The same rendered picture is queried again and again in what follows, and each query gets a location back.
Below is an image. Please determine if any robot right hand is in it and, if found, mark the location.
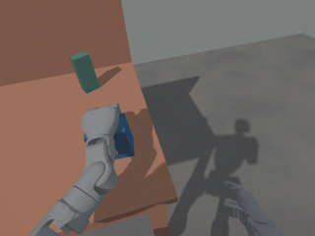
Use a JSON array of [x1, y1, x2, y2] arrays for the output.
[[222, 181, 260, 225]]

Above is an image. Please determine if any sponge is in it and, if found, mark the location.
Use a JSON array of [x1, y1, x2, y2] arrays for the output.
[[84, 113, 135, 159]]

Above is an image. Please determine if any left robot forearm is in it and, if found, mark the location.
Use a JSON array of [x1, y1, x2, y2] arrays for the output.
[[28, 134, 118, 236]]

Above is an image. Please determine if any robot left hand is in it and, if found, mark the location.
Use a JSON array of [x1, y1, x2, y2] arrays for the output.
[[81, 103, 122, 155]]

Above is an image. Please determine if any right robot forearm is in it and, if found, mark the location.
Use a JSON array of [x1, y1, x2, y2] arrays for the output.
[[244, 207, 283, 236]]

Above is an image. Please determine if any table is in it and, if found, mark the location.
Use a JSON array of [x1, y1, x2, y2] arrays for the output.
[[0, 0, 178, 236]]

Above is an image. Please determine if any robot left upper arm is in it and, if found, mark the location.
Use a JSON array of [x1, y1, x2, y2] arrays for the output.
[[35, 225, 61, 236]]

